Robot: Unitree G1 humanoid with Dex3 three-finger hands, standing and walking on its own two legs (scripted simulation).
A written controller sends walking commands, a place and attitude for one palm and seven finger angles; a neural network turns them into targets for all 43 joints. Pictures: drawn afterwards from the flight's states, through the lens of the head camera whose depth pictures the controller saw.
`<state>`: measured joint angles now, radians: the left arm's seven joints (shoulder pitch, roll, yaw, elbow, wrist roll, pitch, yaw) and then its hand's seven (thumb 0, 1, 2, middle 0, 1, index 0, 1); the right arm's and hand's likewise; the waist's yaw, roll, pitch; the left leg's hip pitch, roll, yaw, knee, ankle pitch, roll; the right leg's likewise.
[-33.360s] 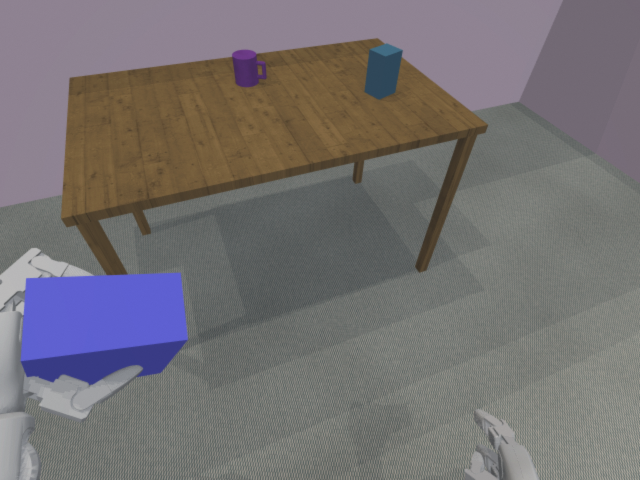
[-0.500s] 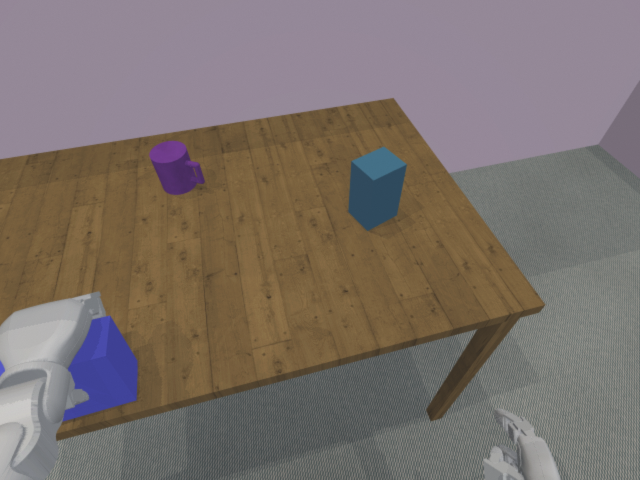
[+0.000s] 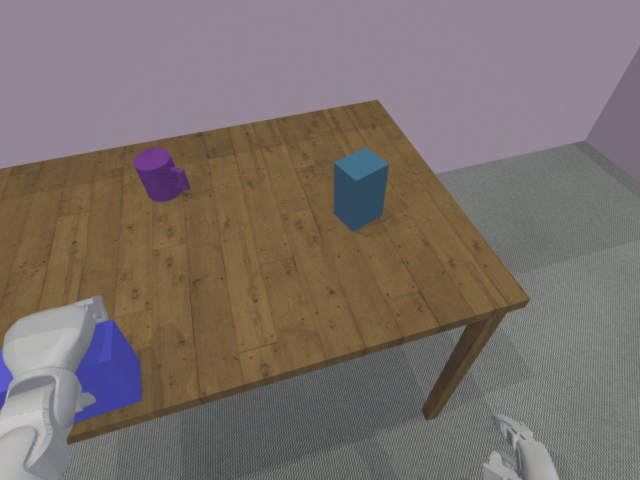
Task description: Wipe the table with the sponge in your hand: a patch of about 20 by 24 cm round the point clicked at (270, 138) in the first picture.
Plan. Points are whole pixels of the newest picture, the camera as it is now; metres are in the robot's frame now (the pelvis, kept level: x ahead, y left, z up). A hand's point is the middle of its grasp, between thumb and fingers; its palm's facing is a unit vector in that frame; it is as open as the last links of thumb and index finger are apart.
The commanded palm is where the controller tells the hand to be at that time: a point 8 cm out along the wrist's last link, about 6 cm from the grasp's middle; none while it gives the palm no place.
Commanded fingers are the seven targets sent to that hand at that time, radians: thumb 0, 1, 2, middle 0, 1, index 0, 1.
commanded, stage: wipe forward along the first lane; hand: left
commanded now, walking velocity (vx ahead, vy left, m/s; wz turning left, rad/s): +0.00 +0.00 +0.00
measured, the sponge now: (80, 384) +0.22 +0.37 -0.04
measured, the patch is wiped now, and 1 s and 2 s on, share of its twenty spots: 0.05 0.20 0.25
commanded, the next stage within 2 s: slide across to the middle lane in 1.62 s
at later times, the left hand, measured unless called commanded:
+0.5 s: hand (77, 330) +0.27 +0.37 +0.01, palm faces -0.19 +0.02 -0.98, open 10.3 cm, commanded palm +0.27 +0.37 +0.04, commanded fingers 0.00 0.10 1.30 -1.20 -1.60 -1.20 -1.60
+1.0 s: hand (74, 299) +0.31 +0.40 +0.01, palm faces -0.19 +0.03 -0.98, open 10.4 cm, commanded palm +0.33 +0.39 +0.04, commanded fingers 0.00 0.10 1.30 -1.20 -1.60 -1.20 -1.60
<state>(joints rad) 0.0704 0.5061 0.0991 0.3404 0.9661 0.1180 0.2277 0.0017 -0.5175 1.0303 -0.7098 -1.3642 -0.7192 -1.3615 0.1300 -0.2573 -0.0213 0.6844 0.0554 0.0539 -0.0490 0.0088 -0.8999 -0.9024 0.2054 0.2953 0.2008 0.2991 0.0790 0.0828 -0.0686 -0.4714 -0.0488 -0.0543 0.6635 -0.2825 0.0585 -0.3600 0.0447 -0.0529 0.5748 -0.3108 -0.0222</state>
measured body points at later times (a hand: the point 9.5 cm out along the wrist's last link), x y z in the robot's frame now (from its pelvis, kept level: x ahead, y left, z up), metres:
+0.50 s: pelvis -0.01 -0.03 -0.01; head +0.05 -0.04 +0.43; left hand +0.27 +0.37 +0.06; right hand +0.13 -0.29 -0.14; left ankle +0.03 +0.08 -0.72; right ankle -0.01 -0.11 -0.72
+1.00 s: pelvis -0.03 -0.03 -0.04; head +0.05 -0.03 +0.40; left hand +0.32 +0.40 +0.06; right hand +0.04 -0.31 -0.17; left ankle +0.03 +0.08 -0.72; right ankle -0.01 -0.11 -0.72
